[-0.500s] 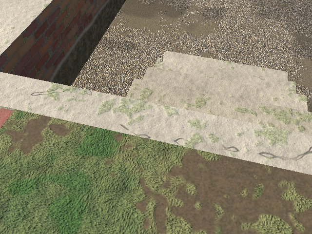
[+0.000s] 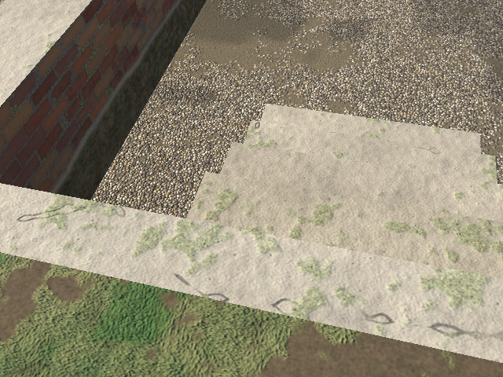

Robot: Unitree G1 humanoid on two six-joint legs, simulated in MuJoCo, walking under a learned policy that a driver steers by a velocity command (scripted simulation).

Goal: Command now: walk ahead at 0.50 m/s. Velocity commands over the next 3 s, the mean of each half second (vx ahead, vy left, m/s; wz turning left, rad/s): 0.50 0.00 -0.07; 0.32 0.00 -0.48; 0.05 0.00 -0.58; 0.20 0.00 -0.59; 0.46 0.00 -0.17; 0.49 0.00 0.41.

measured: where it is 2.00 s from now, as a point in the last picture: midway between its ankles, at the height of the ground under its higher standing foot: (265, 335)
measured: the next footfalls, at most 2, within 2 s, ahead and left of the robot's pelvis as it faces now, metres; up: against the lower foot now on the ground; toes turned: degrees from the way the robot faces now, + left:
left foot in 0.42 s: +0.43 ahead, +0.16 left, +0.00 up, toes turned +1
right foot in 0.96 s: +0.63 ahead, -0.12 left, +0.00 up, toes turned -18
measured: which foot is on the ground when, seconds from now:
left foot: up 0.00-0.40, down 0.42-0.96, up 0.98-1.00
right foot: down 0.00-0.46, up 0.48-0.94, down 0.96-1.00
